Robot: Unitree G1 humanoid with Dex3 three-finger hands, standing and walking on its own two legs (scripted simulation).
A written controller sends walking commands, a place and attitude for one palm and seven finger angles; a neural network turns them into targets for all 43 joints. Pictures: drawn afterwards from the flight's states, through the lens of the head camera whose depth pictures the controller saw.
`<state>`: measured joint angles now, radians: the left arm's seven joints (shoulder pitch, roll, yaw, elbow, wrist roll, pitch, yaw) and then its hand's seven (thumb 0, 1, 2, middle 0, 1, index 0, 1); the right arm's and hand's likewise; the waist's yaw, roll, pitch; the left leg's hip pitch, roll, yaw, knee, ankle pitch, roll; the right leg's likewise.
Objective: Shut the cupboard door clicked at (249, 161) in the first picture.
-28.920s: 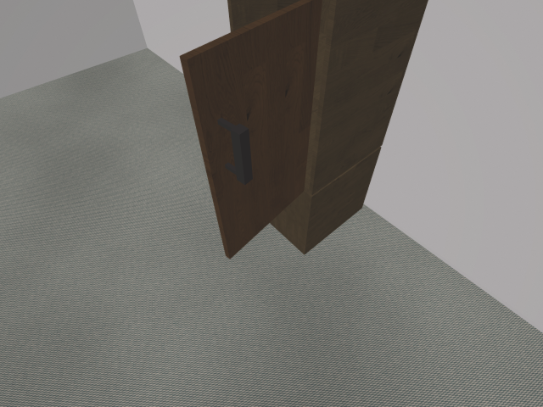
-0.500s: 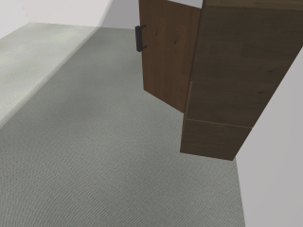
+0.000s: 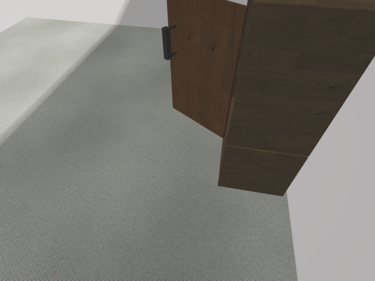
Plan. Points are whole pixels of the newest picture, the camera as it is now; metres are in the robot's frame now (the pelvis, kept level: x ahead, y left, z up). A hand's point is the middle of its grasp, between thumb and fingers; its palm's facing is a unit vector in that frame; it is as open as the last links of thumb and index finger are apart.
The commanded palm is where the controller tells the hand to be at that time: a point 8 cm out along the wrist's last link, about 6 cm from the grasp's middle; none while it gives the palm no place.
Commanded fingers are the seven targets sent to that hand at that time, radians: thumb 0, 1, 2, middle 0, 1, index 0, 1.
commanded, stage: look to check the result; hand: left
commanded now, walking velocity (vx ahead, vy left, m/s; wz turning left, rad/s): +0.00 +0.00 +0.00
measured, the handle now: (170, 42) +1.00 +0.12 +0.04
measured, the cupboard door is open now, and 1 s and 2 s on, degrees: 58 58 58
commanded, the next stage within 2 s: walk to a spot facing it in 0.40 s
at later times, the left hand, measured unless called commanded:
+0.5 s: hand out of the picture +0.09 +0.24 -0.16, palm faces -0.02 -0.94 -0.34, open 7.3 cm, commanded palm none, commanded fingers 0.00 0.90 0.90 -0.20 -0.30 -0.20 -0.30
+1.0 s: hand out of the picture +0.02 +0.23 -0.20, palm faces +0.22 -0.94 -0.25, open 7.3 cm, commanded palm none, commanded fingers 0.00 0.90 0.90 -0.20 -0.30 -0.20 -0.30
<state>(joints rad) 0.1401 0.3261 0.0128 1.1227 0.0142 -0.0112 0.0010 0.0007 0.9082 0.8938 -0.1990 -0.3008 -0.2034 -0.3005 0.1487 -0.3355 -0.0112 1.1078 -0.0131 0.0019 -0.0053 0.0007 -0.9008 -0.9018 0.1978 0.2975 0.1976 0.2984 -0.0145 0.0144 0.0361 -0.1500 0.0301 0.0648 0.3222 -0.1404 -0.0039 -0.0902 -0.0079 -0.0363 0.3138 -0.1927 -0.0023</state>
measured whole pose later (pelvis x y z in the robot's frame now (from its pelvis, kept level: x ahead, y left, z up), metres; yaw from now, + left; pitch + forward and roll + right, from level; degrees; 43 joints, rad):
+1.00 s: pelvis +0.01 +0.02 -0.02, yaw +14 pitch -1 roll +0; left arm 0.19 0.24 0.06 0.98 0.02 0.07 0.03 0.00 0.91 0.89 -0.20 -0.30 -0.20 -0.30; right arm 0.24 -0.18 -0.03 0.98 -0.03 0.04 0.00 0.00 -0.90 -0.90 0.20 0.30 0.20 0.30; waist -0.03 -0.03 0.11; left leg -0.35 -0.01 0.02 0.63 -0.28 0.03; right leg -0.35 -0.07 -0.05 1.00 -0.54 0.04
